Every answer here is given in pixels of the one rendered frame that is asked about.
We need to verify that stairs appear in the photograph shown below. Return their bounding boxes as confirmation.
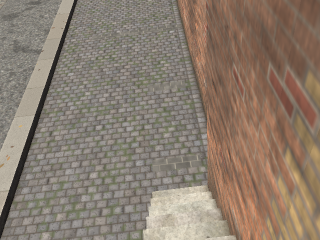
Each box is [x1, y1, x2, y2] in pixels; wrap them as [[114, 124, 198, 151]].
[[143, 185, 237, 240]]

